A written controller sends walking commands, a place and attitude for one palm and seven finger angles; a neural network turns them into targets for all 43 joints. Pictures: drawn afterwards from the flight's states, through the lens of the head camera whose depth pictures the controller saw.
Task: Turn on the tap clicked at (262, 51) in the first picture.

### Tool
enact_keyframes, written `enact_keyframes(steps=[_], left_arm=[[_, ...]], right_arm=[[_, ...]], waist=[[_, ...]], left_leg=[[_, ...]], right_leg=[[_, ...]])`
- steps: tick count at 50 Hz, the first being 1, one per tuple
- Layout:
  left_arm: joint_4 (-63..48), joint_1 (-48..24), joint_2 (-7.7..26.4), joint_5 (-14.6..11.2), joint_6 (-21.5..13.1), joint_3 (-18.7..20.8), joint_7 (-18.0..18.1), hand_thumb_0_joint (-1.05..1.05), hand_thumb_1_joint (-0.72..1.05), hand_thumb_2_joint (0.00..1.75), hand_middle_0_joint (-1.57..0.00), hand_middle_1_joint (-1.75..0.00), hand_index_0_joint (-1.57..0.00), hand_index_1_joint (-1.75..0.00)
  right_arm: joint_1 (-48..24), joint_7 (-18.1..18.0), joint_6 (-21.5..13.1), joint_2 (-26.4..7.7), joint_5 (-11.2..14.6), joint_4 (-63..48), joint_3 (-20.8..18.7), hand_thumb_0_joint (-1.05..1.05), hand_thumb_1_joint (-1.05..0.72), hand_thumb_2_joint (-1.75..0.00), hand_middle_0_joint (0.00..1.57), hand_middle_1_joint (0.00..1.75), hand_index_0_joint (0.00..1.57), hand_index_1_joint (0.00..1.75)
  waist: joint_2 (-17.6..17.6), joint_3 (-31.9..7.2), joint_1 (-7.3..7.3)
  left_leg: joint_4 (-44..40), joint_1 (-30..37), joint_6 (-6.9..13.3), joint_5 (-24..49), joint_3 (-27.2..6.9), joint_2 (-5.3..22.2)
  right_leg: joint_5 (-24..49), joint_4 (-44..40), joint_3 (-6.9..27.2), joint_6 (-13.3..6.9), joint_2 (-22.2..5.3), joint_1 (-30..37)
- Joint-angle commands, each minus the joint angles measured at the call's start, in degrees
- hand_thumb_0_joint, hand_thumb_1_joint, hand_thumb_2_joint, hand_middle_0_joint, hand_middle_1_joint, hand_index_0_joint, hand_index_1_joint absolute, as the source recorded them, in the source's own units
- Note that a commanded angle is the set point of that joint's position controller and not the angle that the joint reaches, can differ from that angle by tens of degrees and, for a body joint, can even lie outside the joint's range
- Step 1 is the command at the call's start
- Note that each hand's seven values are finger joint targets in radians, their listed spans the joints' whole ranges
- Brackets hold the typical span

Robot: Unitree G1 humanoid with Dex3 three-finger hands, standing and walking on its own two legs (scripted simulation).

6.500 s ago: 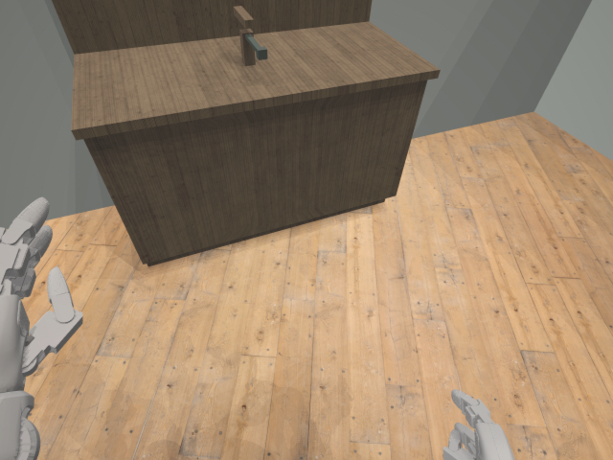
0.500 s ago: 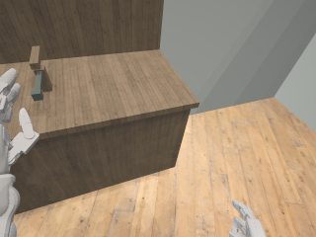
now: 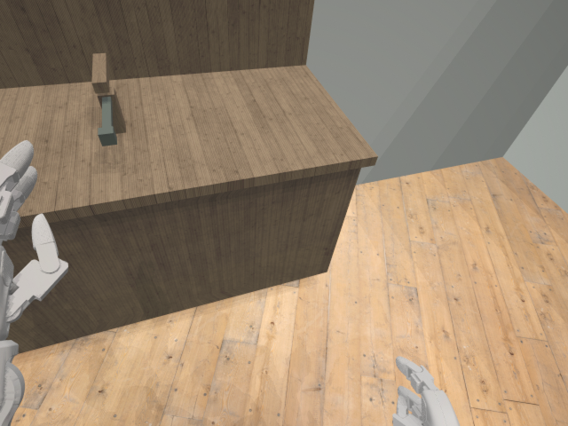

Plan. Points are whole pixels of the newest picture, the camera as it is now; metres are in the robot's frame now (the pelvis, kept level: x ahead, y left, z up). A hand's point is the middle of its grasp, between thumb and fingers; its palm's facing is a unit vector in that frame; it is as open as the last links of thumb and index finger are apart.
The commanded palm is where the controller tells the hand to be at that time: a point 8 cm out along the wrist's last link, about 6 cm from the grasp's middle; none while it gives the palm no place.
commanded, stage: come to a stop and stand still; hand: left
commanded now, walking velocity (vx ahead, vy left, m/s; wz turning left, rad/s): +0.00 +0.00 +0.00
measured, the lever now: (107, 136) +0.61 +0.40 +0.03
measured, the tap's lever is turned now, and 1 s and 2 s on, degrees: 0 0 0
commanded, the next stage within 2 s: look again from close up in 0.40 s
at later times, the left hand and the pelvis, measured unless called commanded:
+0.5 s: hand (61, 274) +0.22 +0.25 +0.17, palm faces +0.35 -0.86 -0.38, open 7.4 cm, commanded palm +0.15 +0.29 +0.17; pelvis -0.02 +0.01 +0.00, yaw -2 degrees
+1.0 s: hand (43, 278) +0.21 +0.26 +0.17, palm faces +0.37 -0.85 -0.38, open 7.4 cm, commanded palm +0.16 +0.30 +0.17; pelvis -0.01 +0.02 +0.00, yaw -1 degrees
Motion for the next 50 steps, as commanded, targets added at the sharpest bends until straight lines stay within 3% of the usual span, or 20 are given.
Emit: enact_keyframes(steps=[1,3,4,5,6,7,8,9,12,14,17,18,20,21,27,34,40,45,48,50], left_arm=[[-9.3,0.9,9.0,-0.5,-2.7,6.1,1.6,0.00,0.90,0.90,-0.20,-0.30,-0.20,-0.30],[-5.9,-0.9,9.8,-0.7,-1.6,6.2,1.8,0.00,0.90,0.90,-0.20,-0.30,-0.20,-0.30],[-4.6,-1.8,10.3,-0.8,-1.4,6.2,1.7,0.00,0.90,0.90,-0.20,-0.30,-0.20,-0.30],[-3.9,-2.1,10.8,-0.7,-1.5,6.4,1.6,0.00,0.90,0.90,-0.20,-0.30,-0.20,-0.30],[-5.2,-5.5,11.0,-1.3,-1.8,5.9,1.6,0.00,0.90,0.90,-0.20,-0.30,-0.20,-0.30],[-6.4,-8.6,12.7,-1.5,-2.2,6.9,2.0,0.00,0.90,0.90,-0.20,-0.30,-0.20,-0.30],[-2.3,-7.7,8.3,-1.5,-1.4,3.6,1.5,0.00,0.90,0.90,-0.20,-0.30,-0.20,-0.30],[-1.3,-6.0,6.2,-1.5,-1.1,2.1,1.1,0.00,0.90,0.90,-0.20,-0.30,-0.20,-0.30],[-3.2,-6.1,6.7,-0.8,-1.9,1.9,2.1,0.00,0.90,0.90,-0.20,-0.30,-0.20,-0.30],[-6.8,-7.2,7.3,-0.9,-2.4,2.3,2.5,0.00,0.90,0.90,-0.20,-0.30,-0.20,-0.30],[-13.5,-8.7,10.0,-1.0,-3.8,4.3,2.7,0.00,0.90,0.90,-0.20,-0.30,-0.20,-0.30],[-13.8,-7.7,10.5,-1.1,-4.1,5.0,2.7,0.00,0.90,0.90,-0.20,-0.30,-0.20,-0.30],[-15.6,-3.5,13.7,-1.2,-4.2,8.9,2.7,0.00,0.90,0.90,-0.20,-0.30,-0.20,-0.30],[-15.9,-2.7,12.0,-1.3,-4.5,7.7,2.4,0.00,0.90,0.90,-0.20,-0.30,-0.20,-0.30],[-5.0,5.4,7.8,-2.6,-3.5,6.2,1.6,0.00,0.90,0.90,-0.20,-0.30,-0.20,-0.30],[-6.9,-3.3,8.0,-1.8,-2.7,3.2,1.5,0.00,0.90,0.90,-0.20,-0.30,-0.20,-0.30],[-11.4,-7.3,10.2,-0.9,-2.9,3.9,2.2,0.00,0.90,0.90,-0.20,-0.30,-0.20,-0.30],[-7.8,-1.1,9.1,-1.6,-2.7,4.6,2.0,0.00,0.90,0.90,-0.20,-0.30,-0.20,-0.30],[-4.1,1.5,7.8,-2.1,-2.2,4.0,1.7,0.00,0.90,0.90,-0.20,-0.30,-0.20,-0.30],[-2.7,2.5,8.0,-2.3,-1.8,4.5,1.5,0.00,0.90,0.90,-0.20,-0.30,-0.20,-0.30]], right_arm=[[-6.1,-1.7,-0.9,-8.8,0.1,-9.1,-3.1,0.00,-0.90,-0.90,0.20,0.30,0.20,0.30],[-6.1,-2.2,0.3,-8.9,-0.2,-8.9,-3.4,0.00,-0.90,-0.90,0.20,0.30,0.20,0.30],[-6.0,-2.2,1.0,-8.9,-0.3,-8.7,-3.7,0.00,-0.90,-0.90,0.20,0.30,0.20,0.30],[-5.8,-2.1,1.5,-8.7,-0.4,-8.7,-3.7,0.00,-0.90,-0.90,0.20,0.30,0.20,0.30],[-7.0,-2.2,1.7,-8.5,0.3,-8.2,-3.2,0.00,-0.90,-0.90,0.20,0.30,0.20,0.30],[-7.7,-2.2,1.7,-8.7,0.3,-7.7,-2.8,0.00,-0.90,-0.90,0.20,0.30,0.20,0.30],[-6.5,-2.6,0.8,-8.7,1.3,-7.2,-2.9,0.00,-0.90,-0.90,0.20,0.30,0.20,0.30],[-6.4,-2.8,0.2,-9.4,1.7,-7.4,-3.5,0.00,-0.90,-0.90,0.20,0.30,0.20,0.30],[-8.3,-3.5,-0.5,-8.3,1.6,-7.5,-2.5,0.00,-0.90,-0.90,0.20,0.30,0.20,0.30],[-7.7,-3.7,-1.2,-8.8,1.4,-7.3,-2.9,0.00,-0.90,-0.90,0.20,0.30,0.20,0.30],[-7.6,-3.9,-1.6,-10.4,1.7,-8.3,-3.8,0.00,-0.90,-0.90,0.20,0.30,0.20,0.30],[-7.9,-3.8,-1.3,-10.8,1.8,-8.7,-4.0,0.00,-0.90,-0.90,0.20,0.30,0.20,0.30],[-7.5,-3.6,-1.0,-9.5,1.4,-9.2,-3.1,0.00,-0.90,-0.90,0.20,0.30,0.20,0.30],[-7.6,-3.4,-0.8,-9.0,1.6,-9.6,-2.9,0.00,-0.90,-0.90,0.20,0.30,0.20,0.30],[-5.9,-3.3,0.3,-9.7,1.8,-9.4,-3.5,0.00,-0.90,-0.90,0.20,0.30,0.20,0.30],[-7.0,-4.6,0.4,-9.8,1.5,-9.3,-2.9,0.00,-0.90,-0.90,0.20,0.30,0.20,0.30],[-7.3,-5.1,-0.7,-9.5,0.9,-8.9,-2.4,0.00,-0.90,-0.90,0.20,0.30,0.20,0.30],[-6.5,-4.6,-0.3,-9.3,0.9,-8.6,-2.6,0.00,-0.90,-0.90,0.20,0.30,0.20,0.30],[-6.2,-4.4,1.0,-9.6,1.0,-8.3,-3.2,0.00,-0.90,-0.90,0.20,0.30,0.20,0.30],[-6.6,-4.5,1.7,-9.5,1.2,-8.9,-3.4,0.00,-0.90,-0.90,0.20,0.30,0.20,0.30]], waist=[[15.4,-6.2,1.06],[10.4,-7.8,1.34],[4.5,-7.8,1.19],[-2.3,-7.5,0.73],[-7.9,-5.0,1.23],[-6.5,-5.2,1.21],[-10.0,-8.0,0.45],[-8.6,-7.8,0.39],[-1.9,-7.6,1.59],[-0.8,-8.6,1.56],[6.8,-12.0,1.85],[7.5,-11.5,2.04],[13.1,-13.4,1.61],[13.1,-13.2,1.60],[2.8,-10.3,0.48],[5.1,-8.3,0.47],[7.9,-10.0,0.94],[6.3,-11.6,1.00],[4.2,-11.4,0.52],[1.8,-8.1,0.47]], left_leg=[[-19.7,-7.6,-3.9,-32.7,-12.6,11.0],[-14.8,-8.6,-6.9,-28.4,-7.5,8.0],[-6.6,-8.0,-6.8,-22.9,-3.6,5.5],[6.4,-5.6,-6.1,-15.1,-1.4,2.7],[18.8,-5.4,-5.3,-11.9,-1.5,2.1],[26.0,-8.7,-5.4,-12.3,-0.4,2.4],[27.4,-11.5,-5.4,-12.1,-2.2,1.9],[25.6,-11.3,-5.2,-10.7,-2.2,2.2],[12.0,-7.4,-3.9,-9.6,2.1,2.0],[3.1,1.4,-2.6,-3.8,2.4,1.2],[2.2,14.2,0.0,15.6,-3.9,8.0],[2.9,13.9,0.2,16.2,-4.2,9.1],[2.8,11.0,-0.3,20.6,-5.7,8.5],[2.1,8.4,-0.5,19.2,-6.7,8.9],[1.1,2.2,-2.5,1.1,-4.9,6.7],[-6.9,2.9,-2.2,-12.2,-8.4,8.1],[-6.4,4.3,-2.7,-9.0,-7.2,7.0],[-2.8,6.3,-3.5,1.5,-5.2,6.0],[-0.5,2.7,-2.0,-8.2,-5.0,6.2],[2.9,-2.4,-1.3,-16.1,-4.5,5.6]], right_leg=[[-4.4,-19.0,-6.0,-1.6,2.8,15.7],[-2.2,-29.6,-4.5,-2.9,1.4,23.2],[-1.2,-34.4,0.0,-4.0,-2.5,22.4],[-0.9,-39.5,10.8,-6.3,-10.9,15.9],[1.5,-42.3,18.1,-9.2,-18.7,8.6],[12.8,-40.0,18.3,-11.6,-21.6,9.2],[12.1,-36.7,15.3,-9.8,-19.8,12.0],[12.9,-35.2,12.5,-8.1,-16.8,12.6],[25.0,-30.9,8.9,-6.3,-14.1,16.5],[27.0,-28.8,7.2,-3.0,-11.7,15.1],[23.8,-21.9,3.5,1.7,-6.1,9.1],[21.2,-22.9,3.9,2.7,-5.5,8.0],[22.9,-21.1,2.2,1.4,-4.4,11.3],[20.3,-21.6,1.4,0.7,-4.0,13.6],[17.0,-28.1,4.1,-0.9,-5.8,14.5],[7.4,-28.5,2.4,-0.4,-3.3,11.4],[9.8,-28.7,2.2,-0.8,-3.9,13.9],[15.5,-29.1,2.0,-1.1,-4.6,14.5],[8.5,-27.7,2.6,-2.0,-5.4,14.5],[-1.8,-29.8,6.4,-3.7,-7.6,12.5]])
